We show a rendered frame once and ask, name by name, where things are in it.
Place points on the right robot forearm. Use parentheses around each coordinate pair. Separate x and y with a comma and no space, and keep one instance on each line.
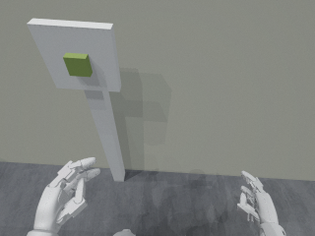
(270,229)

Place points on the left robot hand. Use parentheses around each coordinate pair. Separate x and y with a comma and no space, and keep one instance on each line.
(49,214)

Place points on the panel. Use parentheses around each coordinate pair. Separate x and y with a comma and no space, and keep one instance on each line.
(55,38)

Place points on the button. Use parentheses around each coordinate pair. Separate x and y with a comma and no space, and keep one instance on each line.
(78,64)

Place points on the right robot hand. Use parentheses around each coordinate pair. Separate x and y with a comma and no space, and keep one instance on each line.
(260,208)

